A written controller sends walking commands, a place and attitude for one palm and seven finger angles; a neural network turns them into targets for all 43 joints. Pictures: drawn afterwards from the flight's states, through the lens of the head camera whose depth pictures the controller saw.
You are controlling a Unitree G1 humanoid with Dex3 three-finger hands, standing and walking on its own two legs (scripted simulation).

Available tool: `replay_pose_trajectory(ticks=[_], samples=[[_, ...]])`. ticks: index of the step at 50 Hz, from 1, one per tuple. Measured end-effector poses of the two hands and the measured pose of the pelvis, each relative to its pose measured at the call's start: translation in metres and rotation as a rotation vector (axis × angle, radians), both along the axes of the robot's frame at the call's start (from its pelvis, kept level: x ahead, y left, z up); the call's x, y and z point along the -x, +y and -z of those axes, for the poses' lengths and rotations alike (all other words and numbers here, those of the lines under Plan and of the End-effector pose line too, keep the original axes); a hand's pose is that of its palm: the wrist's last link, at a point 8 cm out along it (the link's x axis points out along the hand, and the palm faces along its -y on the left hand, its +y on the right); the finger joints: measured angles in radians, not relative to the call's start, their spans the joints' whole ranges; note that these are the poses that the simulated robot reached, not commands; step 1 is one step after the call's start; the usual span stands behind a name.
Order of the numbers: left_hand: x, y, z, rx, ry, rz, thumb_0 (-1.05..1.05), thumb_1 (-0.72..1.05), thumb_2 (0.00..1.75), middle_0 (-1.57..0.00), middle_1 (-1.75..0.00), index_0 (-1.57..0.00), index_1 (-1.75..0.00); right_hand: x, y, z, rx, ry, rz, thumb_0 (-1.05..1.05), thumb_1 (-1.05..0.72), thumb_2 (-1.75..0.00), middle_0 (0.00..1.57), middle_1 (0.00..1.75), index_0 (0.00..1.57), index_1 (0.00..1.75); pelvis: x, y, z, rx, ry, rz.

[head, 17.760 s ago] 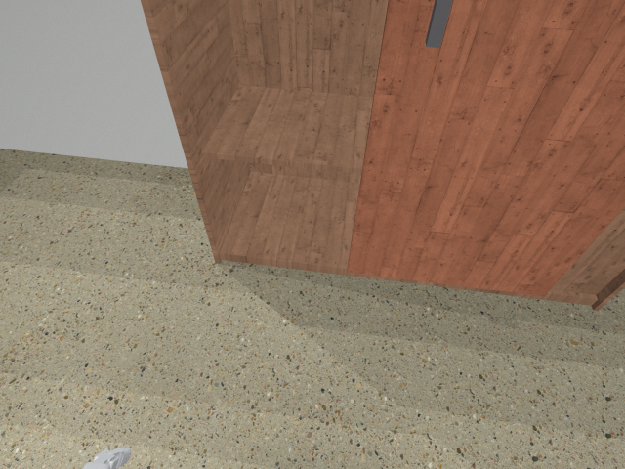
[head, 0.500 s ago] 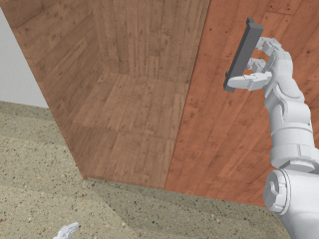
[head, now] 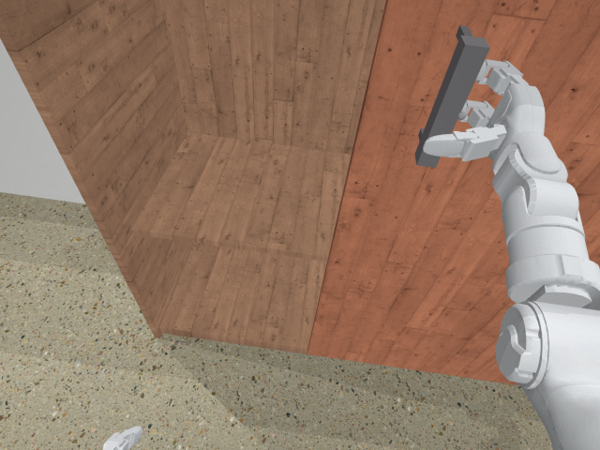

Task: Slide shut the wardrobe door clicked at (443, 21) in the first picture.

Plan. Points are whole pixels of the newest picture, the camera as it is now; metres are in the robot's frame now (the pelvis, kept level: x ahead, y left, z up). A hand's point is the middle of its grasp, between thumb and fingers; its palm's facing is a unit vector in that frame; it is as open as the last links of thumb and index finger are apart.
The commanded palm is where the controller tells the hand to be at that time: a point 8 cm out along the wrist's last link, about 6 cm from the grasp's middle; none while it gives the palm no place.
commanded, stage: slide the fingers in behind the handle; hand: right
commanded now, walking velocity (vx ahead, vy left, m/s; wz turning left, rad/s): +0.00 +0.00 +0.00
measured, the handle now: (443, 99) +0.51 -0.11 +0.24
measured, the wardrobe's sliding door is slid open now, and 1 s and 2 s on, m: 0.51 0.51 0.51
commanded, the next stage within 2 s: grip the handle and tug to test in 1.60 s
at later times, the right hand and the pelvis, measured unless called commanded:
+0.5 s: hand (454, 122) +0.45 -0.11 +0.25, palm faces +0.01 +1.00 +0.01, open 14.1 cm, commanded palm +0.43 -0.17 +0.25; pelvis +0.00 +0.00 +0.00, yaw +0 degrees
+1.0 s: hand (439, 119) +0.46 -0.10 +0.24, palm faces +0.00 +1.00 +0.01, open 14.0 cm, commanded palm +0.44 -0.15 +0.25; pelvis +0.00 +0.00 +0.00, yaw +1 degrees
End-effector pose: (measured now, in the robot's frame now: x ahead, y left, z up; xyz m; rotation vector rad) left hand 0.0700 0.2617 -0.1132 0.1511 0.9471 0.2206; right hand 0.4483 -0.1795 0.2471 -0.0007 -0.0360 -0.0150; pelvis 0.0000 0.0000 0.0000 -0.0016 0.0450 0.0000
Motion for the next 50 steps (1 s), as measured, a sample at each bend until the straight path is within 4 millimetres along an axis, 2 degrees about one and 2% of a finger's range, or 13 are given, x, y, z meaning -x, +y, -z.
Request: replay_pose_trajectory(ticks=[10,20,28,36,44,50], samples=[[-0.001,-0.004,-0.002,0.013,-0.026,-0.013,0.01,0.90,0.89,-0.20,-0.30,-0.20,-0.30,0.007,0.003,0.001,-0.004,-0.017,-0.005,-0.01,0.50,-0.30,0.30,1.20,0.31,1.20,0.000,-0.001,-0.001,0.000,-0.010,-0.012],[-0.032,-0.010,-0.008,0.017,-0.088,0.026,0.01,0.90,0.89,-0.20,-0.30,-0.20,-0.30,0.023,0.009,0.000,0.003,-0.010,-0.006,-0.01,0.50,-0.30,0.30,1.20,0.29,1.19,0.001,-0.002,-0.001,-0.001,-0.026,-0.002],[-0.047,-0.014,-0.012,0.013,-0.114,0.056,0.01,0.90,0.89,-0.20,-0.30,-0.20,-0.30,0.019,0.016,-0.002,-0.001,0.005,-0.007,-0.01,0.50,-0.30,0.30,1.20,0.29,1.19,0.003,-0.001,0.000,0.000,-0.022,0.006],[-0.033,-0.014,-0.006,0.018,-0.070,0.040,0.01,0.90,0.89,-0.20,-0.30,-0.20,-0.30,0.008,0.025,-0.001,-0.013,0.013,-0.013,-0.01,0.50,-0.30,0.30,1.20,0.30,1.20,0.002,-0.002,-0.001,0.001,-0.010,0.002],[-0.012,-0.010,0.000,0.028,-0.013,0.003,0.01,0.90,0.89,-0.20,-0.30,-0.20,-0.30,0.006,0.028,0.001,-0.010,0.001,-0.018,-0.01,0.50,-0.30,0.30,1.20,0.30,1.20,-0.003,-0.002,-0.001,0.002,-0.010,-0.011],[-0.012,-0.008,0.000,0.023,-0.008,-0.002,0.01,0.90,0.89,-0.20,-0.30,-0.20,-0.30,0.009,0.028,0.004,-0.014,0.001,-0.011,-0.01,0.50,-0.30,0.30,1.20,0.30,1.20,-0.004,-0.001,-0.001,0.001,-0.015,-0.011]])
